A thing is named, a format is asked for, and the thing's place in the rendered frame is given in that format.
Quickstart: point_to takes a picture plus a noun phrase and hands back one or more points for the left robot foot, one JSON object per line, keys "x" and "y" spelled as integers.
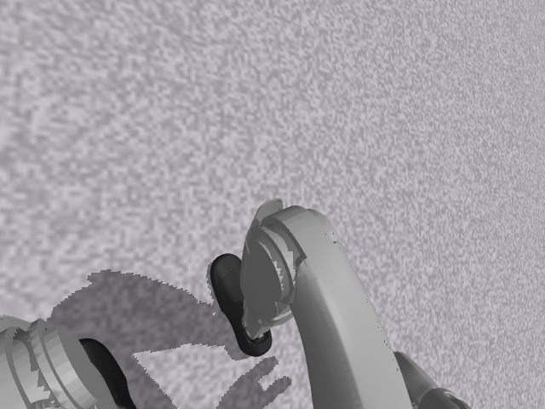
{"x": 109, "y": 369}

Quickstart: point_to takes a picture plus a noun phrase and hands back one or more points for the right robot arm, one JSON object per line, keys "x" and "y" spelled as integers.
{"x": 441, "y": 398}

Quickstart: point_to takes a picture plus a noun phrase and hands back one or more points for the right robot foot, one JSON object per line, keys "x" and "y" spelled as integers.
{"x": 225, "y": 280}

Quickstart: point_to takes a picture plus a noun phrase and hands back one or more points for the right robot hand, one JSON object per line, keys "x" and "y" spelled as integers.
{"x": 417, "y": 382}

